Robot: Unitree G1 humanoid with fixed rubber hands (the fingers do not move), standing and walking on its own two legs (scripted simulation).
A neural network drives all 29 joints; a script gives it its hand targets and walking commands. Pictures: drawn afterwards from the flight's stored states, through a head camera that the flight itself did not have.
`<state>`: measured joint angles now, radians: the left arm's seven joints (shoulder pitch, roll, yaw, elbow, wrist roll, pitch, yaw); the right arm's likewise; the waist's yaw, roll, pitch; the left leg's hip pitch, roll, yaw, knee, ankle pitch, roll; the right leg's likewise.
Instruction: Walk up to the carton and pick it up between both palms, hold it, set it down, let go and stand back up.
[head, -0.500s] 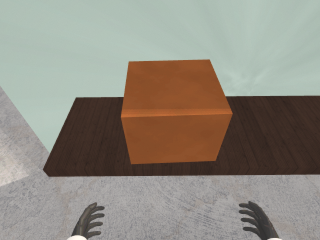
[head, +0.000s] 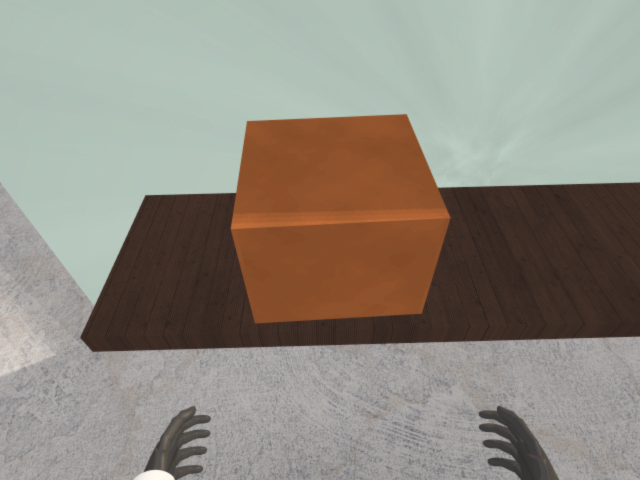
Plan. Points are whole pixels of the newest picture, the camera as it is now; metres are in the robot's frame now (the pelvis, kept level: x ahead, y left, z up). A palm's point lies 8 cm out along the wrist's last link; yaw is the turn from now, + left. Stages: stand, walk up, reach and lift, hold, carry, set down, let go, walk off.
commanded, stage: let go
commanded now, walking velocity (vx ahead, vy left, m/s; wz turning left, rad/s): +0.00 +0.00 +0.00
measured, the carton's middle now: (332, 215) +0.53 +0.01 +0.02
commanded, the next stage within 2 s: stand in 0.14 s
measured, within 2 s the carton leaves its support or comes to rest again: neither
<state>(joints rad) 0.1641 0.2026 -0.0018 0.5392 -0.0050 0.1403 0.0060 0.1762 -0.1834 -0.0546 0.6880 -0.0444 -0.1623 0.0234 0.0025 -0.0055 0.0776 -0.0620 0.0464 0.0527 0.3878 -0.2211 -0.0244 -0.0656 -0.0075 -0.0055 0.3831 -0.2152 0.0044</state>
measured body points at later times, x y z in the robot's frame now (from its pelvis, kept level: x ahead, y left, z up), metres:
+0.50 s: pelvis +0.00 +0.01 -0.01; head -0.02 +0.02 +0.44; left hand +0.11 +0.28 -0.11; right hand +0.11 -0.27 -0.10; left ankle +0.00 +0.13 -0.74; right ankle +0.00 -0.12 -0.74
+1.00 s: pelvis -0.03 +0.03 -0.01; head -0.05 +0.04 +0.44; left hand +0.03 +0.30 -0.13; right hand +0.07 -0.24 -0.11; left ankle +0.00 +0.13 -0.74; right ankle +0.00 -0.12 -0.74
